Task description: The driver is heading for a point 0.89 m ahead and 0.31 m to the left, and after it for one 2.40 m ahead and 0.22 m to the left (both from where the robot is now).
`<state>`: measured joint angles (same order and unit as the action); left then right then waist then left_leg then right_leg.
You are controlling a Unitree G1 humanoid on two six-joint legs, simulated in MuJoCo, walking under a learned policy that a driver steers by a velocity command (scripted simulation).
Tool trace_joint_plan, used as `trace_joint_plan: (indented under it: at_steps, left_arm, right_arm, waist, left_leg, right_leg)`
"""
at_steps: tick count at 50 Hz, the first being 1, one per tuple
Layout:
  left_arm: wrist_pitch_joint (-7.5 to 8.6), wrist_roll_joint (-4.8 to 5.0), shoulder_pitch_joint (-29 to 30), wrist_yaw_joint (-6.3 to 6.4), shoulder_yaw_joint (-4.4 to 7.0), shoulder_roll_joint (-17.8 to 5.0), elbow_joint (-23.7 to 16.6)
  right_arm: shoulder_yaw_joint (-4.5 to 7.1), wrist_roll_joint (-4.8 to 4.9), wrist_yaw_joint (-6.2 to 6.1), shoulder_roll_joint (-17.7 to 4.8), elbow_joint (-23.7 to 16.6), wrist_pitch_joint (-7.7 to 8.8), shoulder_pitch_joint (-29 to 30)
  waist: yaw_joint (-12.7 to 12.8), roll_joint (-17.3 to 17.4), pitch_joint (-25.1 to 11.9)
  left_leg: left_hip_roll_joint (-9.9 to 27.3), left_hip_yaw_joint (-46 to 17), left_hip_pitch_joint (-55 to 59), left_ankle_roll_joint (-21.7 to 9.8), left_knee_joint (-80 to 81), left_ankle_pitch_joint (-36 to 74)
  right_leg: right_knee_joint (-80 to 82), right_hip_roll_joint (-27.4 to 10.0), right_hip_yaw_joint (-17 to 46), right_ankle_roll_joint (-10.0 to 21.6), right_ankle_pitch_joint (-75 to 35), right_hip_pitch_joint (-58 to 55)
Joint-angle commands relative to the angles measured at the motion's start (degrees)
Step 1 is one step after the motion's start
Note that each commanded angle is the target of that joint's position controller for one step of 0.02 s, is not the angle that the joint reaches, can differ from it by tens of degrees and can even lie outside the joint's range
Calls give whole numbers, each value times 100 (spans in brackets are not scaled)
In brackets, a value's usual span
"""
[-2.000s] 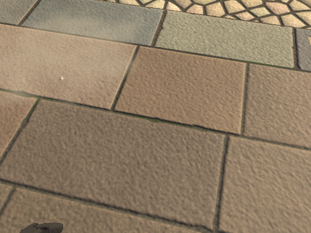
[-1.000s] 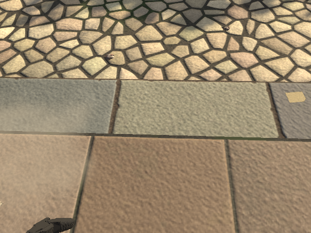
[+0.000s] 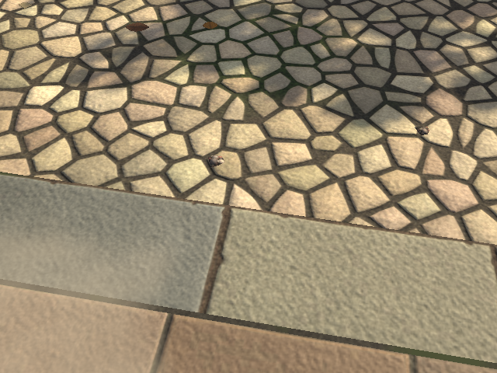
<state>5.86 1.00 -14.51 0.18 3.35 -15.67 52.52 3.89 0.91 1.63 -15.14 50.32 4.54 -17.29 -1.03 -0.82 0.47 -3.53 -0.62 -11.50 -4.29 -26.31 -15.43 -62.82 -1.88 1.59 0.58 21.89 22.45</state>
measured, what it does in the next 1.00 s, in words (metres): walks ahead, turning left: right foot, then left foot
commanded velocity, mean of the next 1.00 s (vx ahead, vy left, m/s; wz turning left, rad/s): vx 0.48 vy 0.00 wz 0.55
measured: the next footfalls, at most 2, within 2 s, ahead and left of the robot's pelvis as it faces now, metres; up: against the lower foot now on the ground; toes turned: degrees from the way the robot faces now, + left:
right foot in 0.30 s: +0.32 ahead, -0.14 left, +0.00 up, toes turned +13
left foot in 0.82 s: +0.48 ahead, +0.22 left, +0.00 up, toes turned +32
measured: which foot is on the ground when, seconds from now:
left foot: down 0.00-0.30, up 0.32-0.80, down 0.82-1.00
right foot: up 0.00-0.28, down 0.30-0.84, up 0.86-1.00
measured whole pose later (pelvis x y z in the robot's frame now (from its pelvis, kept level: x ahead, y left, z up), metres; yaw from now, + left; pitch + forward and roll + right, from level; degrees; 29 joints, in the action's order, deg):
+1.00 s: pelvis +0.45 +0.12 +0.00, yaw +35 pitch +1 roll -1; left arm 6.1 0.1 -8.5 -0.4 3.3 -18.1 45.5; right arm 3.8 0.3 1.6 -16.3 38.8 2.4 -15.8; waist -0.7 -1.4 3.9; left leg -4.7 -0.9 -17.1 -5.6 -25.6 -9.5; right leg -64.3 -5.8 2.5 -0.6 17.9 30.1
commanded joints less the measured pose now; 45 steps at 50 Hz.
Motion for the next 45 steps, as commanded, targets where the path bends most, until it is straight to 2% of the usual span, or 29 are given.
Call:
trace_joint_plan:
  at_steps: [1, 3, 6, 8, 10, 11, 13, 14, 15, 16, 17, 18, 19, 20, 21, 22, 24, 27, 29, 32, 36, 37, 39, 40, 41, 42, 43, 44, 45]
  left_arm:
    - [166, -85, 636, -47, 143, -554, -618]
    - [112, -109, 896, -51, 101, -387, -725]
    - [99, -77, 1575, -81, 11, -226, -957]
    - [88, -18, 1790, -101, 23, -335, -1079]
    - [88, 14, 1759, -98, 76, -536, -1124]
    - [100, 19, 1705, -95, 105, -632, -1123]
    - [141, 10, 1332, -80, 183, -797, -1045]
    - [163, -15, 767, -51, 274, -941, -899]
    - [187, -88, -101, -17, 361, -1212, -779]
    - [125, -173, -725, -26, 481, -1747, -645]
    - [115, -119, -604, -83, 377, -1348, -636]
    - [112, -78, -172, -84, 258, -901, -768]
    - [83, -87, 175, -79, 202, -734, -807]
    - [55, -120, 409, -80, 157, -572, -787]
    - [53, -171, 519, -65, 128, -495, -757]
    - [65, -172, 557, -55, 134, -493, -719]
    - [118, -140, 494, -44, 177, -602, -633]
    - [137, -142, 387, -20, 246, -815, -533]
    - [104, -140, 382, -9, 260, -884, -514]
    - [36, -106, 191, 16, 281, -1003, -464]
    - [-101, 3, -139, 6, 339, -1190, -344]
    - [-144, 34, -159, 3, 360, -1247, -331]
    - [-222, 86, -94, 21, 412, -1422, -361]
    - [-276, 112, -3, 35, 414, -1445, -391]
    - [-283, 52, -85, 61, 338, -1260, -429]
    - [-206, -230, -476, 18, 108, -579, -709]
    - [24, -158, -312, -45, 7, -486, -888]
    - [160, 109, 449, -98, 144, -1014, -1044]
    - [236, 157, 622, -101, 120, -964, -1130]
  right_arm:
    - [68, -7, -91, -598, -339, 12, -161]
    - [114, -3, -203, -803, -373, -48, -195]
    - [191, 0, -309, -1052, -399, -91, -276]
    - [216, 34, -316, -1083, -363, -97, -421]
    - [227, 103, -332, -1039, -364, -95, -389]
    - [239, 105, -340, -1034, -380, -103, -342]
    - [245, 63, -338, -965, -437, -142, -265]
    - [199, 25, -326, -819, -494, -154, -235]
    - [81, -60, -296, -497, -615, -166, -237]
    - [-54, 33, -284, 14, -815, -97, -918]
    - [7, 177, -287, -418, -780, -77, -1034]
    - [124, 195, -289, -876, -807, -88, -593]
    - [149, 138, -300, -921, -851, -117, -267]
    - [161, 66, -291, -853, -884, -133, -110]
    - [179, 61, -256, -764, -913, -170, -105]
    - [169, 82, -226, -650, -937, -214, -119]
    - [136, 80, -200, -490, -1059, -287, 11]
    - [113, 45, -180, -466, -1254, -323, 330]
    - [93, 54, -120, -451, -1321, -299, 536]
    - [29, 41, -1, -356, -1507, -256, 1127]
    - [9, 55, 122, -384, -1799, -279, 1650]
    - [30, 47, 143, -438, -1850, -286, 1668]
    - [147, 18, 146, -663, -1850, -316, 1305]
    - [283, 24, 127, -872, -1670, -329, 564]
    - [506, 54, 40, -1265, -1349, -371, -511]
    - [660, 105, -76, -1976, -1280, -397, -879]
    - [561, 89, -30, -1919, -1531, -291, -812]
    - [405, 22, 35, -1451, -1483, -189, -722]
    - [351, -8, 38, -1296, -1451, -125, -498]
  waist:
    - [-17, 385, 139]
    - [-6, 466, 230]
    - [-166, 608, 352]
    - [-233, 710, 328]
    - [-131, 728, 303]
    - [-67, 733, 287]
    - [165, 760, 157]
    - [441, 721, -154]
    - [805, 291, -940]
    - [546, -1498, -1783]
    - [487, -1767, -1632]
    - [517, -1113, -843]
    - [433, -651, -432]
    - [329, -491, -168]
    - [200, -620, -82]
    - [153, -674, -35]
    - [142, -533, 48]
    - [176, -293, 147]
    - [227, -251, 189]
    - [454, -180, 346]
    - [575, -170, 544]
    - [528, -195, 535]
    - [208, -380, 174]
    - [-251, -338, -240]
    - [-736, -107, -814]
    - [-459, 1417, -1284]
    - [-389, 1471, -2272]
    - [-648, 758, -1679]
    - [-482, 639, -1034]
  left_leg:
    - [1517, -2054, 1237, -1066, 1506, 1372]
    - [1322, -1676, 789, -1023, 1644, 1467]
    - [1073, -1345, 25, -846, 1653, 1117]
    - [1150, -1489, -210, -752, 1627, 873]
    - [1282, -1736, -95, -620, 1464, 653]
    - [1349, -1844, 25, -569, 1325, 637]
    - [1331, -1962, 147, -458, 819, 938]
    - [1052, -1858, 58, -326, 151, 1337]
    - [645, -1504, -447, -137, -1377, 936]
    - [-209, -763, -2251, 244, -3394, -1279]
    - [127, -920, -3108, 247, -4450, -1838]
    - [411, -899, -3346, 211, -4744, -1339]
    - [659, -713, -3184, 215, -4681, -887]
    - [836, -690, -2981, 228, -4431, -565]
    - [1004, -691, -2725, 227, -4237, -366]
    - [1083, -621, -2562, 242, -4125, -268]
    - [1157, -536, -2646, 301, -3926, -58]
    - [1198, -574, -2978, 415, -3301, 533]
    - [1168, -472, -2947, 423, -2706, 1095]
    - [1083, -114, -2744, 384, -1838, 1620]
    - [978, 162, -2702, 186, -1182, 1283]
    - [892, 265, -2612, 96, -1086, 1020]
    - [496, 601, -1844, -143, -996, 440]
    - [193, 780, -841, -318, -747, 519]
    - [20, 613, 830, -541, -602, 715]
    - [1515, -1953, 2874, -1309, -430, 369]
    - [2324, -4722, 3573, -2056, 763, -920]
    - [2239, -4187, 3229, -1664, 1093, -806]
    - [2037, -3417, 2490, -1466, 1060, -374]
  right_leg:
    - [502, -367, 210, -11, -557, 1862]
    - [1371, -195, 25, -234, -952, 1560]
    - [2816, 105, -68, -401, -1943, 789]
    - [3143, 196, -10, -439, -2402, 343]
    - [3379, 126, 247, -376, -2523, 88]
    - [3430, 95, 302, -324, -2397, 0]
    - [3521, 94, 240, -163, -1943, -486]
    - [3657, 108, 170, -16, -1723, -1232]
    - [3640, -607, 839, 298, -1197, -2542]
    - [4240, -1981, 3344, 1111, 231, -4362]
    - [4839, -2214, 4518, 1262, 1527, -4193]
    - [4935, -2001, 3694, 1034, 1517, -3465]
    - [4923, -1777, 2786, 873, 681, -2768]
    - [5023, -1538, 2155, 818, -39, -2205]
    - [5143, -1383, 1688, 771, -468, -1845]
    - [5283, -1295, 1351, 780, -692, -1625]
    - [5504, -1321, 915, 925, -1077, -1494]
    - [5677, -1439, 433, 1068, -1548, -1629]
    - [5686, -1354, -22, 1004, -1869, -1734]
    - [5652, -1284, -592, 893, -2101, -1851]
    - [5431, -1478, -911, 743, -2311, -2439]
    - [5245, -1522, -991, 697, -2728, -2591]
    - [4336, -1500, -1229, 576, -4742, -2751]
    - [3283, -1357, -1429, 458, -5527, -2567]
    - [1831, -1119, -1538, 238, -5166, -1702]
    - [-387, -453, -1500, -141, -1066, 738]
    - [-1533, 343, -110, -213, 1319, 1924]
    - [-1724, 39, 306, -78, 840, 2528]
    - [-1360, -183, 237, 43, 325, 2590]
